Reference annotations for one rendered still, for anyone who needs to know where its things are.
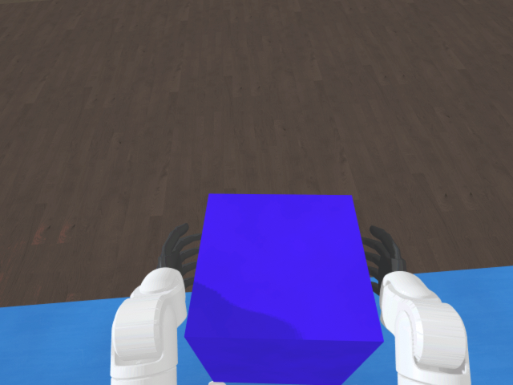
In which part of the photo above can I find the right robot hand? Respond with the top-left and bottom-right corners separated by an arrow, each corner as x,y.
361,225 -> 407,296

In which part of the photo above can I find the left robot hand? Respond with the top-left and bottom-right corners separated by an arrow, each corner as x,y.
156,223 -> 202,289

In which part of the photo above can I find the carton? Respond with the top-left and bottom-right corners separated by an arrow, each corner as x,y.
184,194 -> 384,385

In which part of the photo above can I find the right robot forearm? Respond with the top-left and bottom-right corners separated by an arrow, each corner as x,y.
379,271 -> 471,385

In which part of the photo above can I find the left robot forearm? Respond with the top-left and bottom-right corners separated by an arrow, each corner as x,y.
111,267 -> 187,385

